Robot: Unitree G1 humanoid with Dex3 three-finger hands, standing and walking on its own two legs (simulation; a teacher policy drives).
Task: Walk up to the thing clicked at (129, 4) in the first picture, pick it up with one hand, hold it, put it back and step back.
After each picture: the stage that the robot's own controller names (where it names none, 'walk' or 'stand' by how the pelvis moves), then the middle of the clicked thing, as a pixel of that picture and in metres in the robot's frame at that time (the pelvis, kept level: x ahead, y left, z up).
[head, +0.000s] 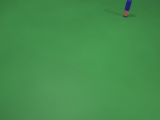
stand; (127, 8) +2.07 -0.68 -0.66
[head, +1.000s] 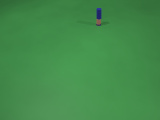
walk; (98, 17) +2.01 -0.15 -0.62
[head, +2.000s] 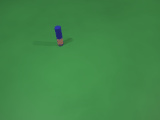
walk; (59, 36) +1.42 +0.28 -0.65
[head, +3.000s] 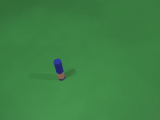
walk; (59, 70) +0.96 +0.28 -0.65
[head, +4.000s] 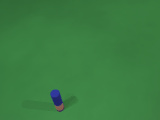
walk; (57, 101) +0.62 +0.25 -0.64
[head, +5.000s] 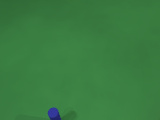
stand; (55, 119) +0.45 +0.21 -0.63
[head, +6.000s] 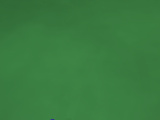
stand; out of the picture +0.41 +0.20 -0.66
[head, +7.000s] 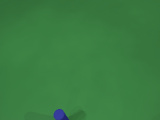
walk; (62, 119) +0.39 +0.22 -0.63
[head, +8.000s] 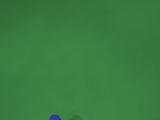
walk; out of the picture +0.39 +0.25 -0.63
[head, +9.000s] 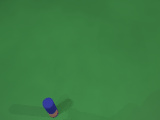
walk; (51, 108) +0.42 +0.23 -0.62
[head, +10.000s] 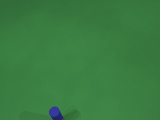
walk; (57, 117) +0.43 +0.24 -0.64
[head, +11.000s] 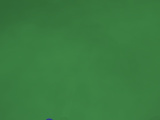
stand; out of the picture +0.42 +0.20 -0.66
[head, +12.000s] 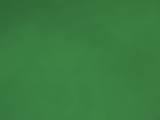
stand; out of the picture +0.40 +0.22 -0.66
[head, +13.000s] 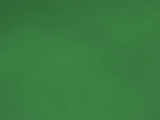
stand; out of the picture +0.40 +0.22 -0.66
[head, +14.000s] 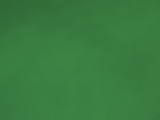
go down; out of the picture +0.39 +0.22 -0.66
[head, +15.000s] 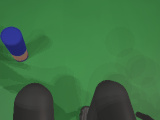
go down; (17, 47) +0.48 +0.23 -0.28
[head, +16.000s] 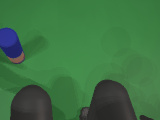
approach; (13, 49) +0.47 +0.24 -0.26
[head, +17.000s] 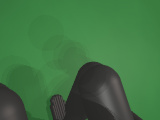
close in; out of the picture +0.47 +0.29 -0.17
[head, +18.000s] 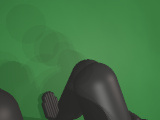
close; out of the picture +0.46 +0.31 -0.17
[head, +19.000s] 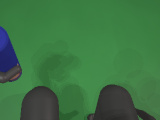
lift; (3, 59) +0.38 +0.25 -0.02
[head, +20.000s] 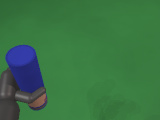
hold; (31, 82) +0.33 +0.16 +0.08
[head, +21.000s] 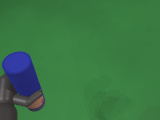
hold; (28, 86) +0.33 +0.18 +0.04
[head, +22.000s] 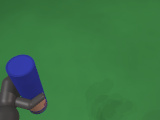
hold; (31, 89) +0.32 +0.17 +0.04
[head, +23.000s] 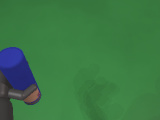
crouch; (23, 80) +0.36 +0.19 +0.00
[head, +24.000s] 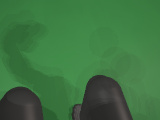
lower; out of the picture +0.49 +0.27 -0.06
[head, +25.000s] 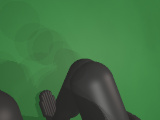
lower; out of the picture +0.46 +0.31 -0.17
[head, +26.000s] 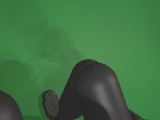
lower; out of the picture +0.45 +0.32 -0.17
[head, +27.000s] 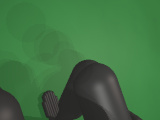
lower; out of the picture +0.45 +0.32 -0.17
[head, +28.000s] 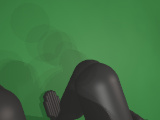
lower; out of the picture +0.45 +0.31 -0.17
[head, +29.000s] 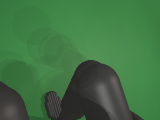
open; out of the picture +0.45 +0.32 -0.17
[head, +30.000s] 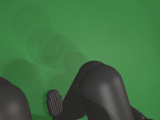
rise; out of the picture +0.44 +0.31 -0.17
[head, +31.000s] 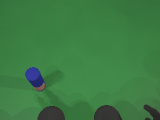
walk; (36, 80) +0.45 +0.23 -0.43
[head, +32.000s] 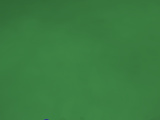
stand; out of the picture +0.39 +0.21 -0.60
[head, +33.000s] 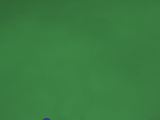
stand; out of the picture +0.40 +0.21 -0.60
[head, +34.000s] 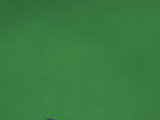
stand; out of the picture +0.41 +0.20 -0.64
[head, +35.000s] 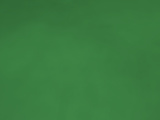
stand; out of the picture +0.41 +0.21 -0.66
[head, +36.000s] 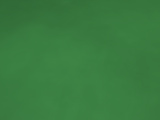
stand; out of the picture +0.39 +0.22 -0.66
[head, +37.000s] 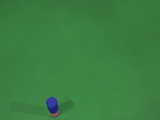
walk; (53, 108) +0.44 +0.17 -0.63
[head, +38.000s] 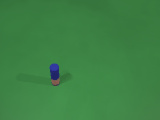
walk; (55, 75) +0.74 +0.15 -0.64
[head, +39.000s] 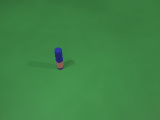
stand; (59, 59) +1.05 +0.22 -0.64
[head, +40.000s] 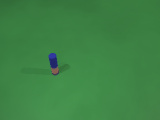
stand; (54, 64) +0.98 +0.25 -0.65
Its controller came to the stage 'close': yes
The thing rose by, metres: 0.68
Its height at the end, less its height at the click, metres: +0.00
